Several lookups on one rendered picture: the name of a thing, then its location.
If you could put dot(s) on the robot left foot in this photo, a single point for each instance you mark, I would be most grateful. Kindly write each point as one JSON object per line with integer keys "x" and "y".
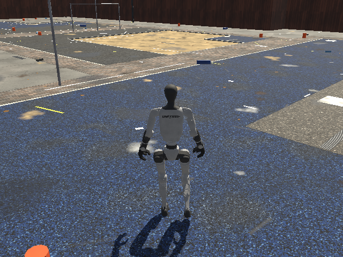
{"x": 165, "y": 211}

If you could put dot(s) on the left robot forearm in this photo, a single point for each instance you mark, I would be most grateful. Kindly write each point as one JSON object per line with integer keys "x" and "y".
{"x": 144, "y": 142}

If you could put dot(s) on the robot right thigh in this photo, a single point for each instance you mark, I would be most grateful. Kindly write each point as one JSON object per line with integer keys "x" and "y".
{"x": 184, "y": 157}

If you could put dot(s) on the robot left upper arm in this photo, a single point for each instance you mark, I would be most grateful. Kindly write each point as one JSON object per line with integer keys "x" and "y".
{"x": 151, "y": 121}

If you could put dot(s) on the robot right upper arm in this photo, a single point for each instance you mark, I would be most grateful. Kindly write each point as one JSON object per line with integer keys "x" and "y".
{"x": 191, "y": 121}

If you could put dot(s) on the right robot hand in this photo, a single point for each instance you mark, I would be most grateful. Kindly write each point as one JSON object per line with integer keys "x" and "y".
{"x": 196, "y": 149}

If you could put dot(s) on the right robot forearm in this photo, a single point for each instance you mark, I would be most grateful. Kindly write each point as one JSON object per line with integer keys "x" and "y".
{"x": 198, "y": 140}

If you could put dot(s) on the left robot hand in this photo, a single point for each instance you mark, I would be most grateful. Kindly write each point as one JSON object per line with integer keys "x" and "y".
{"x": 141, "y": 153}

